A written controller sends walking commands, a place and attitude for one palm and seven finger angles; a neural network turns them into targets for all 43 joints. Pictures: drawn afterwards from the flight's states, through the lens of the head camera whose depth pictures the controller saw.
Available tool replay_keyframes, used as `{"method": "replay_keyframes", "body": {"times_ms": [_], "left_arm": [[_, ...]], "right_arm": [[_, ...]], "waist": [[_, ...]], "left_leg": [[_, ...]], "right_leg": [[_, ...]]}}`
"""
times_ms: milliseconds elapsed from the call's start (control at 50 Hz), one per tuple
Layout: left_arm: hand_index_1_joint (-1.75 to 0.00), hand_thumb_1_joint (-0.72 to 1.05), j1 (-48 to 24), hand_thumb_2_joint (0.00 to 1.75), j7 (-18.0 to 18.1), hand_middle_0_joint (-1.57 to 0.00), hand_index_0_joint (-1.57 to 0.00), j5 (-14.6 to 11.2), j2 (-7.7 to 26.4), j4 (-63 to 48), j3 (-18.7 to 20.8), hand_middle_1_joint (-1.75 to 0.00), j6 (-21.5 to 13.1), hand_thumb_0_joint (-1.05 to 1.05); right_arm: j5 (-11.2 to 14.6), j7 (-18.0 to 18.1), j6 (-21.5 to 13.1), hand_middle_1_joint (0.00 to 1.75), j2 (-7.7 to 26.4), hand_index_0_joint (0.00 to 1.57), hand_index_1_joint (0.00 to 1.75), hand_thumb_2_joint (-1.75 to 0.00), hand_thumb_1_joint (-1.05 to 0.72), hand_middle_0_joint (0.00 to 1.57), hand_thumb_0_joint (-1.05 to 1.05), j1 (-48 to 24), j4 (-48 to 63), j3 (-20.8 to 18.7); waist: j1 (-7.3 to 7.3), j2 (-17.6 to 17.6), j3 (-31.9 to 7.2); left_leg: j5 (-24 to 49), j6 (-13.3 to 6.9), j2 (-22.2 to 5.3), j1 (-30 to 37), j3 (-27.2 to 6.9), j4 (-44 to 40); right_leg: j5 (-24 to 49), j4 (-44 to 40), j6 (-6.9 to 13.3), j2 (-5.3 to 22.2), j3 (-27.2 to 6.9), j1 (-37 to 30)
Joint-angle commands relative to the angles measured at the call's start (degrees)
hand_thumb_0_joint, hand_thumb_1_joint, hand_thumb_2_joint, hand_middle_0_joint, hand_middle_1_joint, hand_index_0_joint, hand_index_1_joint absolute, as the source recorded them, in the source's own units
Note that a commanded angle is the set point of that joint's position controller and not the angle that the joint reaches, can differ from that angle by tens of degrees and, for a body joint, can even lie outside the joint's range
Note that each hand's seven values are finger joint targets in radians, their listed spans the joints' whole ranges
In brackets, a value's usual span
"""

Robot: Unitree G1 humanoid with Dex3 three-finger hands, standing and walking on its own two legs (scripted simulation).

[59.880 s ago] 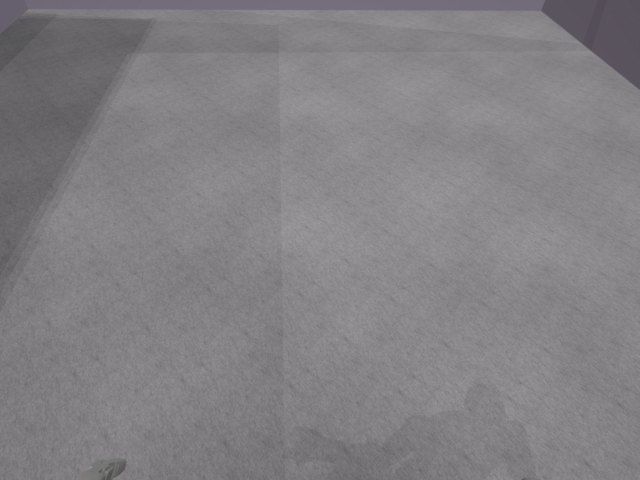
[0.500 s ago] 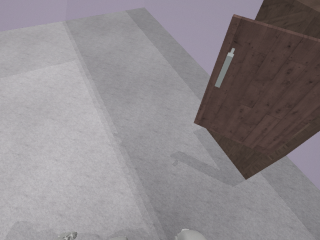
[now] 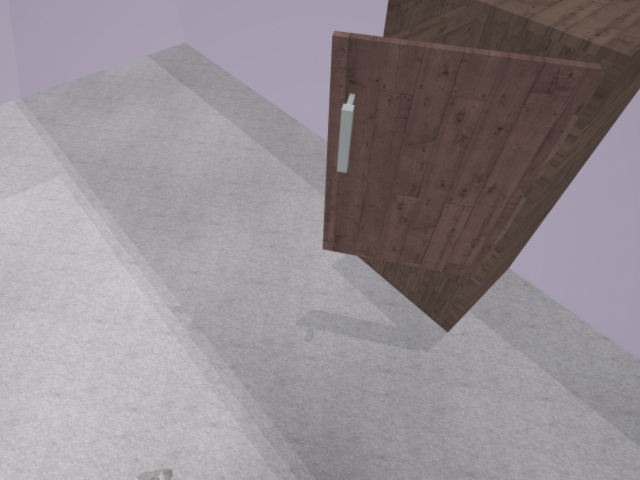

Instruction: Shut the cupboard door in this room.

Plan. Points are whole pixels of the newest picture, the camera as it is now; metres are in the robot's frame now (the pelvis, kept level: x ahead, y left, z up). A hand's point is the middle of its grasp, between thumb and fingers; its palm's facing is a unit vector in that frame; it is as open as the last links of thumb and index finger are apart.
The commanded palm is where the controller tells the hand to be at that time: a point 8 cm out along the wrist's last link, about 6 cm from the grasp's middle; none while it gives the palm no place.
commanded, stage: turn to face it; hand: left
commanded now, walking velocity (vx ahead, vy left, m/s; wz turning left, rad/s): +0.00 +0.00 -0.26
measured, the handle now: (346, 134) +0.71 -0.02 +0.01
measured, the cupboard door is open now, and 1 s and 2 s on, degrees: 35 35 35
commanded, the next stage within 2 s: take the last steps up to it in 0.12 s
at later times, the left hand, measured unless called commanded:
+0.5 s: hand out of the picture +0.07 +0.16 -0.16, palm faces -0.08 -0.98 -0.21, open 7.4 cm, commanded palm none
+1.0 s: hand (293, 386) +0.28 +0.06 -0.16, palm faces -0.19 -0.96 -0.20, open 7.4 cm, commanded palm none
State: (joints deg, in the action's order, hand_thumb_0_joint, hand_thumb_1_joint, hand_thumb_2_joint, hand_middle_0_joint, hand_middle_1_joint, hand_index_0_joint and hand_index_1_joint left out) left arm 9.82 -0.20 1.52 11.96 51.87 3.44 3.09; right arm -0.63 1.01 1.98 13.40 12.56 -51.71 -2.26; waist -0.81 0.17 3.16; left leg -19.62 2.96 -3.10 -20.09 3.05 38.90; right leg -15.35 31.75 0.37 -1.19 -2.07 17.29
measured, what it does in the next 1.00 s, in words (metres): walks ahead: left foot, then right foot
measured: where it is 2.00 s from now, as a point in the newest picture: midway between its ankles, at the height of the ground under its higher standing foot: outside the picture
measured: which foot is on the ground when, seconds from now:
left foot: up 0.00-0.00, down 0.02-0.30, up 0.32-0.56, down 0.58-0.90, up 0.92-1.00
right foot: down 0.00-0.02, up 0.04-0.28, down 0.30-0.58, up 0.60-0.88, down 0.90-1.00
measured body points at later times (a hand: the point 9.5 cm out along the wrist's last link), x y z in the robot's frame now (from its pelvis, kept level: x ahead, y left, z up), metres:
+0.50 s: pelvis +0.02 -0.02 +0.01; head +0.04 -0.03 +0.46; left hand +0.08 +0.21 -0.14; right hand +0.03 -0.28 -0.14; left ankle +0.04 +0.09 -0.69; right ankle -0.01 -0.12 -0.73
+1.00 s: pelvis +0.15 -0.10 +0.00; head +0.18 -0.12 +0.45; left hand +0.29 +0.11 -0.15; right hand +0.04 -0.32 -0.16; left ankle +0.10 +0.05 -0.68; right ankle +0.16 -0.22 -0.73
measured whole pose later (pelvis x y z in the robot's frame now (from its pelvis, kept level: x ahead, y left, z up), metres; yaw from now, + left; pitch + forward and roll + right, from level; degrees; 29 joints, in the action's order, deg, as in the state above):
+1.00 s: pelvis +0.15 -0.10 +0.00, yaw -10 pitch +0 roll -1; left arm 7.5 -0.7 1.4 10.0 57.2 3.2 -1.8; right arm -1.1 0.7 1.1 10.9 20.8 -62.5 -2.1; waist -2.8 -1.7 4.8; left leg -30.4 0.6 -6.2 -17.9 2.7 55.2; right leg -14.2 32.5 1.5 1.2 5.5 17.9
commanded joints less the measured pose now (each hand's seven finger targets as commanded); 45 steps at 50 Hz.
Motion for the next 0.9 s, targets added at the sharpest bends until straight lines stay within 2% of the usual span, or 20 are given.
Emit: {"method": "replay_keyframes", "body": {"times_ms": [0, 20, 60, 140, 220, 240, 280, 300, 400, 500, 520, 540, 560, 580, 640, 720, 820, 840, 860, 880], "left_arm": [[-0.3, 0.9, 0.4, 0.9, 0.0, -0.2, -0.2, -1.1, 4.9, -4.8, 1.5, -0.3, -0.7, 0.0], [-0.3, 0.9, -0.5, 0.9, -0.3, -0.2, -0.2, -0.7, 6.2, -5.3, 1.6, -0.3, -0.8, 0.0], [-0.3, 0.9, -1.6, 0.9, -0.6, -0.2, -0.2, -0.2, 6.1, -4.2, 2.1, -0.3, -0.6, 0.0], [-0.3, 0.9, -1.6, 0.9, -1.0, -0.2, -0.2, -0.6, 3.6, -3.2, 1.1, -0.3, -0.7, 0.0], [-0.3, 0.9, 3.9, 0.9, -0.9, -0.2, -0.2, -0.6, 3.8, -0.5, 1.3, -0.3, -1.2, 0.0], [-0.3, 0.9, 5.9, 0.9, -0.8, -0.2, -0.2, -0.3, 5.6, 0.1, 1.7, -0.3, -1.3, 0.0], [-0.3, 0.9, 8.6, 0.9, -0.4, -0.2, -0.2, 0.4, 13.7, 1.0, 3.2, -0.3, -1.7, 0.0], [-0.3, 0.9, 10.3, 0.9, 0.1, -0.2, -0.2, 0.0, 12.6, 1.4, 3.3, -0.3, -2.1, 0.0], [-0.3, 0.9, 2.8, 0.9, 0.5, -0.2, -0.2, 0.3, 8.2, 1.0, 2.1, -0.3, -3.7, 0.0], [-0.3, 0.9, 3.4, 0.9, -0.1, -0.2, -0.2, -0.1, 7.7, 2.8, 2.1, -0.3, -3.7, 0.0], [-0.3, 0.9, 3.3, 0.9, -0.3, -0.2, -0.2, -0.5, 6.4, 2.8, 1.8, -0.3, -3.6, 0.0], [-0.3, 0.9, 4.5, 0.9, -0.8, -0.2, -0.2, -0.9, 2.8, 2.1, 1.0, -0.3, -3.6, 0.0], [-0.3, 0.9, 2.4, 0.9, -1.2, -0.2, -0.2, -0.7, 2.5, 0.2, 0.7, -0.3, -3.8, 0.0], [-0.3, 0.9, 0.1, 0.9, -1.6, -0.2, -0.2, 0.2, 4.8, -0.7, 1.2, -0.3, -3.8, 0.0], [-0.3, 0.9, -1.5, 0.9, -2.4, -0.2, -0.2, 0.4, 4.3, 0.3, 1.6, -0.3, -3.4, 0.0], [-0.3, 0.9, -1.5, 0.9, -2.6, -0.2, -0.2, -0.2, 0.9, 1.4, 0.4, -0.3, -3.5, 0.0], [-0.3, 0.9, 2.5, 0.9, -2.4, -0.2, -0.2, -0.1, 2.3, 3.4, 0.7, -0.3, -3.7, 0.0], [-0.3, 0.9, 6.3, 0.9, -2.1, -0.2, -0.2, -0.1, 4.0, 4.7, 1.2, -0.3, -4.1, 0.0], [-0.3, 0.9, 11.3, 0.9, -1.5, -0.2, -0.2, 0.1, 7.7, 6.3, 2.0, -0.3, -4.7, 0.0], [-0.3, 0.9, 16.3, 0.9, -0.8, -0.2, -0.2, 0.1, 13.0, 8.1, 3.2, -0.3, -5.2, 0.0]], "right_arm": [[-1.0, 1.1, -2.1, 0.3, 12.2, 0.2, 0.3, -0.9, -0.9, 0.2, 0.0, 7.7, 2.1, -2.1], [-1.4, 1.4, -2.0, 0.3, 12.5, 0.2, 0.3, -0.9, -0.9, 0.2, 0.0, 6.8, 2.6, -2.1], [-1.6, 1.7, -2.3, 0.3, 10.2, 0.2, 0.3, -0.9, -0.9, 0.2, 0.0, 4.4, 2.3, -1.5], [-1.6, 1.7, -1.9, 0.3, 9.1, 0.2, 0.3, -0.9, -0.9, 0.2, 0.0, 3.8, 1.2, -1.5], [-0.8, 1.3, -1.2, 0.3, 9.3, 0.2, 0.3, -0.9, -0.9, 0.2, 0.0, 3.0, 0.0, -2.0], [-0.6, 1.0, -0.9, 0.3, 8.3, 0.2, 0.3, -0.9, -0.9, 0.2, 0.0, 2.6, 0.0, -2.1], [-0.4, 0.0, -0.7, 0.3, 3.4, 0.2, 0.3, -0.9, -0.9, 0.2, 0.0, -1.0, 2.9, -1.1], [-0.8, 0.0, -0.5, 0.3, 4.5, 0.2, 0.3, -0.9, -0.9, 0.2, 0.0, -4.6, 3.8, -1.3], [-1.0, -1.1, -1.5, 0.3, 2.9, 0.2, 0.3, -0.9, -0.9, 0.2, 0.0, 0.7, 0.3, -1.4], [-1.0, -0.5, -2.9, 0.3, 1.3, 0.2, 0.3, -0.9, -0.9, 0.2, 0.0, 6.5, -1.4, -0.8], [-1.1, -0.1, -3.7, 0.3, 2.7, 0.2, 0.3, -0.9, -0.9, 0.2, 0.0, 10.6, -3.0, -0.8], [-1.8, 0.4, -4.4, 0.3, 7.4, 0.2, 0.3, -0.9, -0.9, 0.2, 0.0, 14.9, -4.4, -1.7], [-2.2, 1.1, -4.1, 0.3, 12.7, 0.2, 0.3, -0.9, -0.9, 0.2, 0.0, 19.4, -4.5, -2.7], [-2.0, 1.1, -3.9, 0.3, 13.1, 0.2, 0.3, -0.9, -0.9, 0.2, 0.0, 17.9, -4.0, -2.6], [-1.9, 1.3, -4.7, 0.3, 8.3, 0.2, 0.3, -0.9, -0.9, 0.2, 0.0, 11.6, -2.9, -1.2], [-1.8, 1.3, -5.0, 0.3, 7.0, 0.2, 0.3, -0.9, -0.9, 0.2, 0.0, 11.5, -4.6, -0.8], [-1.4, 0.5, -3.5, 0.3, 7.0, 0.2, 0.3, -0.9, -0.9, 0.2, 0.0, 9.4, -5.7, -1.6], [-1.0, 0.2, -3.4, 0.3, 6.4, 0.2, 0.3, -0.9, -0.9, 0.2, 0.0, 9.1, -5.9, -1.6], [-0.4, -0.3, -3.6, 0.3, 4.2, 0.2, 0.3, -0.9, -0.9, 0.2, 0.0, 9.0, -5.5, -1.1], [0.0, -0.5, -3.8, 0.3, 0.2, 0.2, 0.3, -0.9, -0.9, 0.2, 0.0, 9.0, -3.9, -0.2]], "waist": [[-1.07, -16.4, -6.1], [-1.63, -14.4, -5.0], [-0.36, -13.2, -4.0], [-0.56, -12.3, -5.6], [1.24, -9.9, -6.4], [1.92, -5.9, -6.1], [4.62, 14.2, -2.6], [6.08, 14.2, -0.8], [-0.14, 7.1, -1.2], [-2.05, 5.9, -0.6], [-3.54, 1.3, -2.0], [-4.66, -12.1, -2.8], [-6.5, -17.2, -1.7], [-5.82, -10.6, -0.8], [-2.37, -9.0, 3.2], [-1.4, -8.9, -0.3], [1.29, -8.8, -0.8], [3.11, -5.1, -2.4], [5.58, 2.2, -4.4], [7.17, 14.4, -6.7]], "left_leg": [[11.3, -8.6, -18.2, 12.7, -20.4, -22.7], [11.7, -13.0, -21.8, 9.2, -23.3, -24.4], [23.4, -13.0, -18.6, 9.7, -16.6, -21.7], [34.3, -11.1, -14.4, 12.6, -5.9, -16.3], [19.5, -7.6, -12.3, 6.8, -3.0, -12.6], [6.9, -5.5, -10.3, 2.5, -1.2, -10.6], [-16.5, -1.0, 0.9, -13.7, 5.4, 8.2], [-14.9, -1.5, 0.0, -16.5, 0.1, 17.4], [-4.7, -1.3, -1.7, -7.6, 0.3, 14.4], [2.0, -1.6, 0.7, 8.8, 3.3, -8.1], [3.0, -1.8, -0.3, 16.7, 1.4, -14.4], [-5.3, -5.4, -11.3, 23.5, -14.4, -21.8], [-11.9, -11.5, -24.2, 24.1, -30.9, -28.6], [-14.0, -13.9, -25.9, 18.7, -31.3, -29.6], [-2.5, -12.0, -20.1, 12.2, -19.6, -29.8], [19.4, -9.8, -14.2, 13.9, -4.2, -24.7], [7.3, -7.3, -11.3, 5.9, -0.8, -18.9], [5.7, -5.5, -8.6, 3.3, 1.4, -14.0], [1.2, -3.6, -4.9, -5.5, 5.4, -4.2], [-12.9, -2.1, 1.1, -14.3, 8.1, 9.1]], "right_leg": [[-10.0, 10.4, -0.3, -0.7, 0.2, 10.0], [-16.8, 19.9, -0.8, -0.6, 0.4, 10.9], [-14.9, 28.7, -1.3, 1.3, -0.3, 12.7], [-13.1, 16.1, -1.5, 1.1, 4.3, 6.3], [1.7, -2.3, -0.6, -0.2, 6.6, -6.8], [1.5, -7.3, 0.3, 1.5, 3.5, -11.0], [-19.7, -21.6, 9.6, 18.9, -22.3, -13.1], [-22.1, -24.0, 13.0, 20.2, -26.6, -10.5], [-9.6, -19.6, 11.2, 13.2, -10.8, -4.3], [-12.1, -15.1, 9.3, 10.0, -9.0, 2.5], [-11.8, -9.2, 7.5, 7.6, -7.3, 6.8], [-11.1, 4.1, 4.3, 1.5, -2.6, 15.6], [-16.8, 18.1, 2.0, -1.6, 4.2, 22.7], [-15.8, 25.0, 2.4, 2.0, 0.1, 22.8], [-7.2, 30.5, 0.8, 5.4, -0.3, 22.4], [-2.7, 14.8, -0.1, 4.7, 4.6, 12.8], [4.3, -0.3, 0.1, 0.7, 9.9, -4.9], [5.1, -3.9, 0.7, 1.0, 8.5, -11.6], [-0.6, -7.1, 3.4, 7.9, -0.5, -21.5], [-4.0, -14.6, 8.9, 19.9, -16.9, -27.3]]}}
